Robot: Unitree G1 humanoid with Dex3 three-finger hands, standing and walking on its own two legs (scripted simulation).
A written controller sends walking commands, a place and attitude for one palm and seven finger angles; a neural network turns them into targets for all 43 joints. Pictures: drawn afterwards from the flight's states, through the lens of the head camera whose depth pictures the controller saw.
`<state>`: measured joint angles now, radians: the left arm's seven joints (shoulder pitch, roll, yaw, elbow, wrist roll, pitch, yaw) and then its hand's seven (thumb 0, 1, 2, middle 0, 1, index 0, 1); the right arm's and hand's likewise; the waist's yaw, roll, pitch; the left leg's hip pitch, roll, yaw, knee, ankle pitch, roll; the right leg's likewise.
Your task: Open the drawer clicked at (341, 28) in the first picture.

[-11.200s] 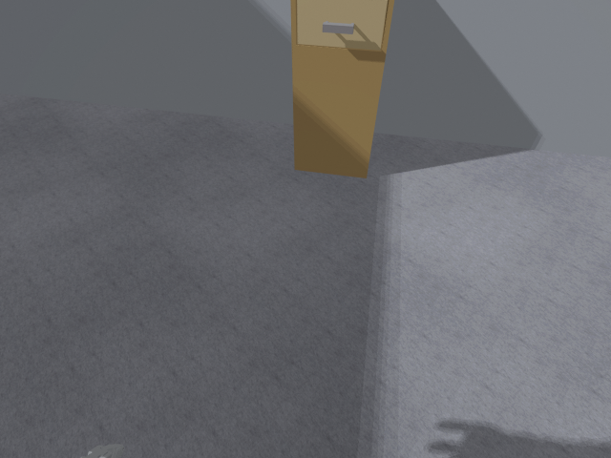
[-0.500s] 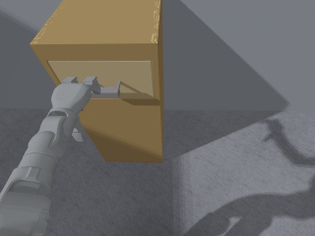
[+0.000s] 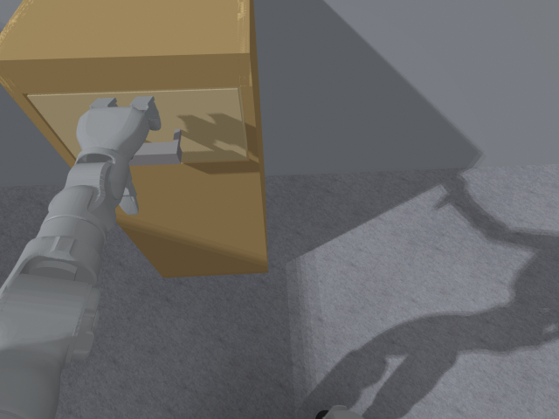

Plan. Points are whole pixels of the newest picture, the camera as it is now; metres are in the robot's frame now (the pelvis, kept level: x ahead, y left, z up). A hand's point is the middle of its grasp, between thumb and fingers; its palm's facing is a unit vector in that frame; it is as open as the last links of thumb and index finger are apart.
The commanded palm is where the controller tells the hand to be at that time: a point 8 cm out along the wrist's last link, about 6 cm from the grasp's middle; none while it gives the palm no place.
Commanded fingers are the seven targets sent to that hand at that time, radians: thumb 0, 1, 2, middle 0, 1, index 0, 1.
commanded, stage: move the hooked fingers above the handle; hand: left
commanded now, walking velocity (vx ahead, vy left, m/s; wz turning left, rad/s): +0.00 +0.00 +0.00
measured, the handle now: (148, 144) +0.58 +0.22 +0.00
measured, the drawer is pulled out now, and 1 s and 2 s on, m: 0.00 0.00 0.00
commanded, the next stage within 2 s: lower the fingers behind the handle in 0.94 s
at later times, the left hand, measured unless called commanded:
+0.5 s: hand (133, 142) +0.53 +0.22 +0.05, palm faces -0.07 -0.03 -1.00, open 13.8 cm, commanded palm +0.51 +0.22 +0.11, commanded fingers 0.00 -0.50 0.30 -0.30 -1.20 -0.30 -1.20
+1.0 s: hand (135, 142) +0.53 +0.21 +0.06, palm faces -0.05 -0.03 -1.00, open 13.8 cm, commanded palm +0.51 +0.22 +0.11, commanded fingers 0.00 -0.50 0.30 -0.30 -1.20 -0.30 -1.20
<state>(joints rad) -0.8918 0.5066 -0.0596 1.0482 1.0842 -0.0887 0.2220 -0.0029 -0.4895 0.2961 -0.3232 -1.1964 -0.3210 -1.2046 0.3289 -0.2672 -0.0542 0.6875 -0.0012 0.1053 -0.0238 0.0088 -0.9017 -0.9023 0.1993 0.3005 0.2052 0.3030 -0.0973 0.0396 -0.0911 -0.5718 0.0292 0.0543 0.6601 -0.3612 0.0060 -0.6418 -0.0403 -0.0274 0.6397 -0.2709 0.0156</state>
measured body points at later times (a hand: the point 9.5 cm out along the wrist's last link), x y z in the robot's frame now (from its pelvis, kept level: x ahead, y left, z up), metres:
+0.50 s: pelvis +0.01 +0.01 -0.01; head +0.12 +0.00 +0.43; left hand +0.53 +0.22 +0.11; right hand -0.03 -0.27 -0.13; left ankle -0.04 +0.12 -0.72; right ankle +0.01 -0.13 -0.72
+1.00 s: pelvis +0.01 +0.01 -0.01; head +0.12 +0.00 +0.43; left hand +0.53 +0.21 +0.11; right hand +0.00 -0.27 -0.13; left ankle -0.04 +0.12 -0.72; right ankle +0.01 -0.13 -0.72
